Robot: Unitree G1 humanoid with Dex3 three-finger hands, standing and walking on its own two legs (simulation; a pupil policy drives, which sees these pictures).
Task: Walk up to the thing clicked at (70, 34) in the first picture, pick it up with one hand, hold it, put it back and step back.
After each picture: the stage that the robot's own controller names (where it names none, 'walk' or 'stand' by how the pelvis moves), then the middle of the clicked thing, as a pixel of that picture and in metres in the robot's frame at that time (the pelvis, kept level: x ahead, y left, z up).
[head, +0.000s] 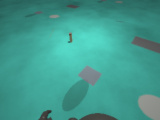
stand; (70, 37) +1.87 +0.55 -0.66
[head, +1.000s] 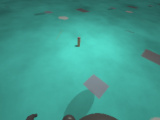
walk; (78, 41) +1.78 +0.25 -0.63
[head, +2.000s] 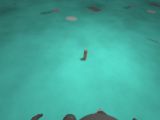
walk; (85, 55) +1.21 +0.08 -0.65
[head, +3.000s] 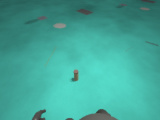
walk; (76, 75) +0.73 +0.18 -0.64
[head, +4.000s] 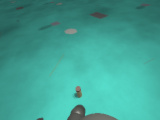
walk; (79, 92) +0.47 +0.21 -0.64
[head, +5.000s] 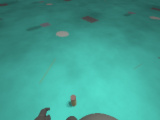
stand; (73, 100) +0.38 +0.18 -0.65
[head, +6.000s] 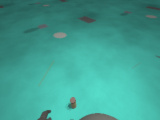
stand; (73, 103) +0.35 +0.18 -0.66
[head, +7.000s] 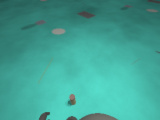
stand; (72, 99) +0.35 +0.20 -0.65
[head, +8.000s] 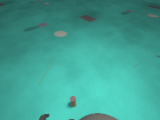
stand; (73, 101) +0.36 +0.18 -0.66
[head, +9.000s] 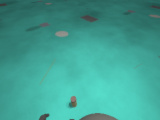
stand; (74, 101) +0.36 +0.18 -0.66
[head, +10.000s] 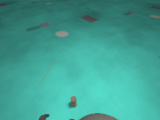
go down; (73, 102) +0.36 +0.18 -0.66
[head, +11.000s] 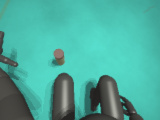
go down; (60, 58) +0.45 +0.22 -0.26
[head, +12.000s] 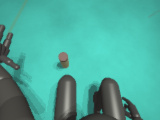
approach; (64, 61) +0.45 +0.21 -0.26
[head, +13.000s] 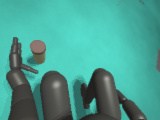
close in; (39, 54) +0.44 +0.26 -0.16
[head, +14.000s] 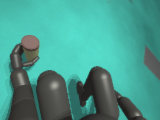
close; (31, 52) +0.44 +0.27 -0.16
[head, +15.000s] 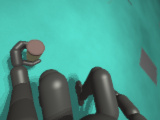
lift; (34, 54) +0.41 +0.26 -0.17
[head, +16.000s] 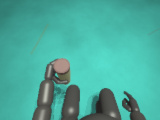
lift; (64, 74) +0.32 +0.18 +0.01
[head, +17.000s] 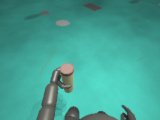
hold; (67, 80) +0.30 +0.16 +0.02
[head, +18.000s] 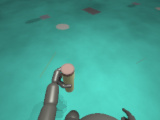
hold; (68, 79) +0.30 +0.15 +0.03
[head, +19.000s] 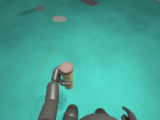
crouch; (68, 77) +0.32 +0.15 +0.00
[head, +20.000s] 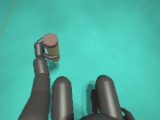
lower; (53, 50) +0.48 +0.20 -0.04
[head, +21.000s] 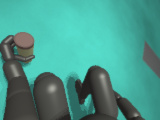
lower; (25, 50) +0.44 +0.27 -0.16
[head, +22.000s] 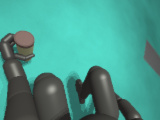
lower; (25, 49) +0.44 +0.28 -0.16
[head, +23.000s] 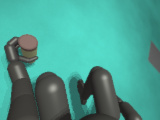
lower; (29, 52) +0.43 +0.27 -0.16
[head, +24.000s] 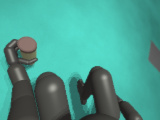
lower; (29, 53) +0.42 +0.27 -0.16
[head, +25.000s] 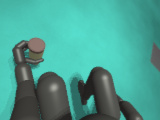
draw back; (36, 54) +0.43 +0.25 -0.16
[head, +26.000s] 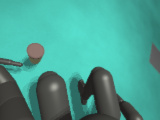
rise; (35, 55) +0.41 +0.25 -0.17
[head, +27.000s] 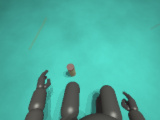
walk; (71, 70) +0.44 +0.19 -0.38
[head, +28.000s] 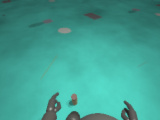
stand; (74, 99) +0.37 +0.16 -0.59
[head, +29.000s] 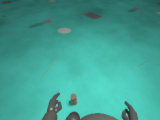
stand; (74, 99) +0.37 +0.17 -0.60
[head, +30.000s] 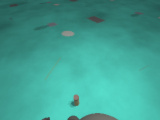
stand; (76, 100) +0.39 +0.16 -0.65
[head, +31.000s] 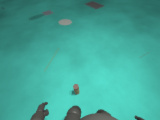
walk; (76, 89) +0.43 +0.17 -0.62
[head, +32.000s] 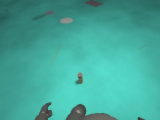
walk; (80, 78) +0.60 +0.17 -0.64
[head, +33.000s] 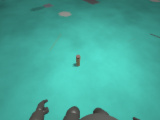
walk; (78, 60) +0.92 +0.19 -0.63
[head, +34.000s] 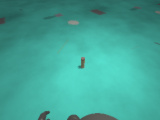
stand; (82, 62) +1.03 +0.15 -0.64
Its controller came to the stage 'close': yes
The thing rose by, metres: 0.68
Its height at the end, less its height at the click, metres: +0.00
